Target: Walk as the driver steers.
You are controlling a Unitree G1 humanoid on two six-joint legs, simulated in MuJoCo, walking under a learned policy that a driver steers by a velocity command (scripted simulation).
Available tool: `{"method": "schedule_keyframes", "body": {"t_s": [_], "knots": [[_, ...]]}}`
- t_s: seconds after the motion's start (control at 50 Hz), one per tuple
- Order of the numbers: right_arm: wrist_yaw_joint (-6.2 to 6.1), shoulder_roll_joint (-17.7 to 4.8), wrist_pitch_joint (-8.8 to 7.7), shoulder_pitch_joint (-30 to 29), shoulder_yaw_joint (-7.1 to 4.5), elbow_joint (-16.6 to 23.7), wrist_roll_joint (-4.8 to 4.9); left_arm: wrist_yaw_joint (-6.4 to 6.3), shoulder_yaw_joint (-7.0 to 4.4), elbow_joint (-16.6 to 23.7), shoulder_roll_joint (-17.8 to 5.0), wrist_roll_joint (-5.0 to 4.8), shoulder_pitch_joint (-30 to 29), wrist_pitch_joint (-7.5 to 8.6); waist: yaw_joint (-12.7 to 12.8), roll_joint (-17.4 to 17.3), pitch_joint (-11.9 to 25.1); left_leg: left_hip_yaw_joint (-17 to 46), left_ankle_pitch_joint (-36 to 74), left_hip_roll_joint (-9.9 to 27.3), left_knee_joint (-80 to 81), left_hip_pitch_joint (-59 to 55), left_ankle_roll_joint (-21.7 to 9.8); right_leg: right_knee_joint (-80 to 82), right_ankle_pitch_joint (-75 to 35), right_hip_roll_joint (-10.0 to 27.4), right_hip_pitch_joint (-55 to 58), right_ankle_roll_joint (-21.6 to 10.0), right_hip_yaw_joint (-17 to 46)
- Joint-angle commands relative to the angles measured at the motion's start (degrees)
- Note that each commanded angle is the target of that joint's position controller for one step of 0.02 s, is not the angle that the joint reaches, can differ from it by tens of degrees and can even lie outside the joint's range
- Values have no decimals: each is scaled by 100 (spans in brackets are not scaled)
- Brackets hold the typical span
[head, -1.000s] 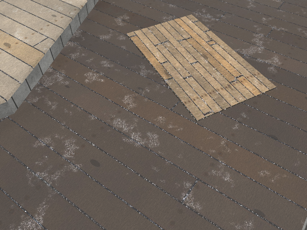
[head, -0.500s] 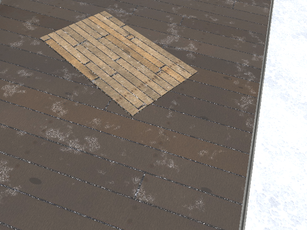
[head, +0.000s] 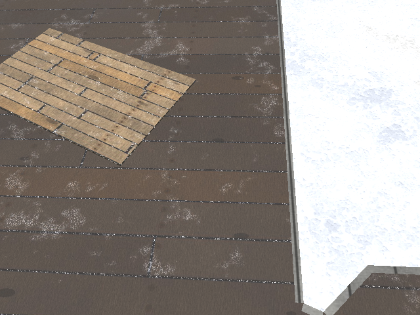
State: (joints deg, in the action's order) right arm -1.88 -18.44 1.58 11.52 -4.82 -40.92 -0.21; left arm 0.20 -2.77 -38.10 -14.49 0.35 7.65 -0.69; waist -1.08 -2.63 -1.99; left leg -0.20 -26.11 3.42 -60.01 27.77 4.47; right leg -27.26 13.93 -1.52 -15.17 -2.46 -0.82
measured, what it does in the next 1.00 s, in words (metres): walks ahead: left foot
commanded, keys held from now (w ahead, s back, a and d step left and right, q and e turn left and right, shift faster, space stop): no key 0.38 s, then w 0.62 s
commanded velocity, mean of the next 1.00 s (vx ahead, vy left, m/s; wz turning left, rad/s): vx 0.20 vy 0.00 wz -0.05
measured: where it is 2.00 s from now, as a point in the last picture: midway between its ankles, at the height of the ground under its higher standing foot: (220, 221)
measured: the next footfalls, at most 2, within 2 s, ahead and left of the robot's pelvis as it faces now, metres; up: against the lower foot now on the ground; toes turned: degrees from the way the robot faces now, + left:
left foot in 0.22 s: +0.04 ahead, +0.15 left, +0.00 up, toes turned -1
right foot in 1.04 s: +0.41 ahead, -0.09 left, +0.00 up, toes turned -1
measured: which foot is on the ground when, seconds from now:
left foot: up 0.00-0.20, down 0.22-1.00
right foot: down 0.00-0.68, up 0.70-1.00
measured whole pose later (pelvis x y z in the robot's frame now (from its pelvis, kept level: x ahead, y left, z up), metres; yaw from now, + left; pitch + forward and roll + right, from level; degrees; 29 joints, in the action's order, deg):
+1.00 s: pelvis +0.20 +0.02 -0.01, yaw +0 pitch +3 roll +0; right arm -1.0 -14.7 -4.0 28.4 -2.7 -50.3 1.3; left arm 3.0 -1.6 -37.7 -14.2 -1.3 -1.6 4.8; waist -5.2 1.0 -2.2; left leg 1.0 -22.6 1.0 -10.3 -10.1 0.6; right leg -32.4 1.7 0.5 -34.5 -2.5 -1.8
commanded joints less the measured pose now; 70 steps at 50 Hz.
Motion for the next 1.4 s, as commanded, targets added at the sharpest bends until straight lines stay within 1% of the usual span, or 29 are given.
{"method": "schedule_keyframes", "body": {"t_s": [0.02,0.12,0.18,0.22,0.24,0.26,0.3,0.38,0.42,0.48,0.62,0.66,0.68,0.7,0.72,0.76,0.82,0.88,0.96,1.02,1.04,1.06,1.08,1.1,1.14,1.18,1.24,1.3,1.4], "knots": [[-26,-338,-41,154,-82,256,20,-59,-140,290,-657,20,-297,127,-63,958,741,236,521,106,280,-53,74,754,-2994,1320,707,-1052,929],[-17,-233,-48,-164,17,285,29,-53,-153,69,-774,41,-164,82,186,1008,553,147,330,71,1832,-719,22,753,-2118,1366,634,-1114,1182],[-5,-176,-94,45,44,143,24,-30,-72,-60,-625,-13,-297,83,-1,894,425,76,1078,-8,3111,-1370,-88,664,-1480,1242,401,-942,1286],[-4,-402,-161,170,45,101,-102,-14,-8,-216,-445,37,-15,150,8,418,546,510,3034,339,3706,-2304,-258,523,-741,876,47,-413,1113],[-14,-765,-167,124,-33,87,-61,30,-50,-262,-531,97,242,198,308,-146,544,520,3316,499,3364,-2391,-425,489,-275,509,-106,-207,819],[33,-615,-182,35,-40,4,-1,26,-52,-293,-527,81,101,192,225,-404,511,437,2401,345,3341,-1893,-556,461,-108,277,203,-27,515],[74,-252,-238,-89,65,8,-68,-21,-65,-312,-538,37,-224,131,84,-184,348,382,1981,223,3513,-1607,-467,282,-173,296,297,-10,486],[58,-218,-328,16,100,-124,-47,-71,-73,-476,-461,29,-85,29,82,-36,298,309,2115,146,3466,-1636,-407,248,-577,319,346,-41,509],[22,-266,-293,150,83,-219,4,-95,-114,-614,-517,-27,81,-2,81,93,303,177,634,-25,3387,-1527,-523,182,884,163,248,-111,385],[-38,-218,-361,150,108,-144,80,-110,-151,-646,-566,-122,257,92,126,297,-434,327,-1220,-40,3323,-794,-793,279,2771,308,-432,-367,704],[186,38,-863,154,159,36,216,25,-220,-723,-928,-188,709,456,48,1285,-343,-39,229,-327,2326,-384,-1077,933,1908,1555,244,-1159,2681],[262,-256,-915,958,46,-308,182,50,-164,-438,-768,-193,87,486,-346,660,-38,244,1258,-216,3024,-1753,-1220,-125,-124,928,-305,-686,1521],[275,-715,-919,1718,-133,-581,155,43,-134,-213,-645,-158,-285,573,-579,-440,339,1356,2127,331,3515,-3132,-1470,-1865,-1313,122,-1291,-177,337],[291,-1023,-850,2333,-244,-685,109,30,-132,-130,-655,-125,-346,702,-821,-1490,441,3050,3254,1421,4120,-4485,-2057,-3617,533,-273,-3086,163,-26],[297,-620,-802,2244,-97,-626,70,31,-157,-111,-759,-185,-332,729,-662,-814,192,3377,3484,1805,4131,-4564,-2281,-4298,1975,-43,-3917,96,351],[280,-300,-730,1966,22,-562,37,99,-55,-20,-452,-297,-451,664,-440,-5,-238,2615,3378,1687,4249,-4463,-2136,-4735,1532,424,-4670,-68,364],[196,-90,-586,1347,144,-482,72,222,-2,69,-263,-207,-556,618,-151,-223,-465,1393,3274,1053,4956,-3275,-1601,-3334,395,643,-3730,54,28],[65,-425,-592,1226,76,-445,97,328,111,254,-9,-118,-1001,645,-195,-312,-387,495,3105,517,5381,-2040,-1432,-1434,-1151,288,-1876,248,-347],[50,-675,-674,1378,-27,-581,180,280,-40,415,-500,-186,-1156,613,-43,-450,-374,553,3627,952,5295,-2641,-1317,-437,-1520,157,-1335,24,-122],[59,-725,-553,1325,-62,-604,119,175,-287,89,-913,-173,102,550,672,-510,571,245,6144,831,3449,-2931,-1039,-386,-1148,-186,285,-385,-354],[40,-648,-528,1327,-20,-557,78,112,-379,-144,-1093,-167,962,511,1050,-407,1059,168,5719,633,2219,-2101,-881,-533,-1157,88,1663,-562,-100],[75,29,-562,1933,173,-390,-6,66,-494,-272,-1669,5,1727,493,867,1005,2048,41,2724,-130,-265,-87,-565,-435,-331,1720,3835,-1346,2281],[125,192,-685,2161,265,-527,110,126,-393,-363,-1399,-44,1827,515,767,1866,2837,811,-588,-711,-1515,686,-543,906,1103,2410,4060,-1778,4672],[178,-400,-768,1488,90,-359,302,132,-288,-342,-1053,-109,1313,528,745,1369,1656,895,-354,-328,-1957,1358,-628,1256,1871,2193,3168,-1478,4221],[165,-453,-813,670,88,-122,245,144,-199,-288,-812,-66,530,558,374,467,449,536,599,233,-1435,1204,-728,1523,988,1803,1255,-1181,2756],[141,-332,-683,953,62,-232,139,169,-159,-286,-639,48,176,630,-28,706,312,601,1023,535,-1001,514,-701,1834,343,1443,261,-1131,2040],[88,-179,-529,876,92,-219,88,167,-176,-466,-697,-27,234,752,-145,667,99,491,1343,624,-504,584,-530,2169,-75,1320,-198,-1243,1425],[74,-178,-557,224,110,-17,11,89,-210,-625,-872,-42,553,754,29,455,-82,466,2293,678,416,1118,-354,2263,-500,1298,34,-1259,1131],[188,6,-681,-796,202,223,73,11,-220,-832,-1066,-137,1097,644,469,398,-193,139,3304,370,2174,894,-296,2185,-782,1178,519,-1016,630]]}}
Over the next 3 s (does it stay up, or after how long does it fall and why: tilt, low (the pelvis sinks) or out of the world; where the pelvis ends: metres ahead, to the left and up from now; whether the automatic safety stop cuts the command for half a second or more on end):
stays up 1.25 0.14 0.01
